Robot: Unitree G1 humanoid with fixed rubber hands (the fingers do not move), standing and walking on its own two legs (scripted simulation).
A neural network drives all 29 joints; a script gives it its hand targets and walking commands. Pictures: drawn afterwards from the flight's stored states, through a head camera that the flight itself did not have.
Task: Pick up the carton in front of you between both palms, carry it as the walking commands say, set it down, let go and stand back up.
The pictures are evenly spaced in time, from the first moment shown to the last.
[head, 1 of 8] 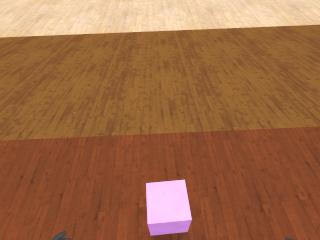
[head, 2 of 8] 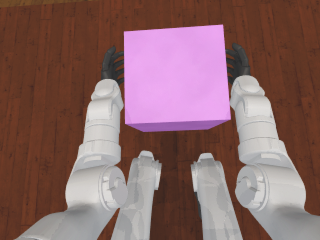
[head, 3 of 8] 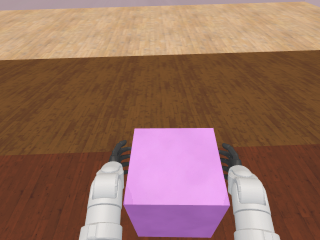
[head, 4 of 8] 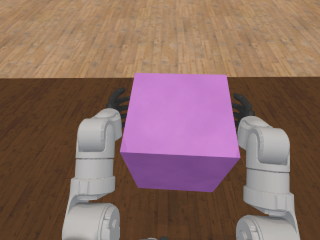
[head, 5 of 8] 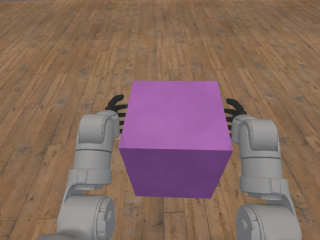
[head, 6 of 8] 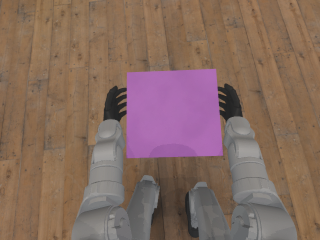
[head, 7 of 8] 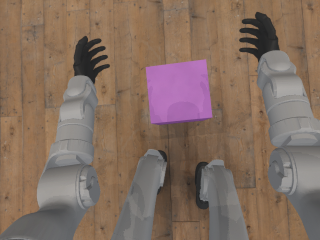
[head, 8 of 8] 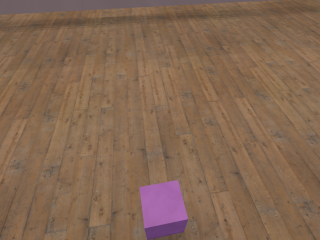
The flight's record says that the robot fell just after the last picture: no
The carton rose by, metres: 0.70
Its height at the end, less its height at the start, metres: -0.51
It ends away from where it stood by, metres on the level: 4.49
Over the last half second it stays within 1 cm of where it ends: yes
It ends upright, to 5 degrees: yes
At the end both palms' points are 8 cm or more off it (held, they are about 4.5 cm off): yes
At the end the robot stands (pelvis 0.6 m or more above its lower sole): yes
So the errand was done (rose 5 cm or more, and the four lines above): yes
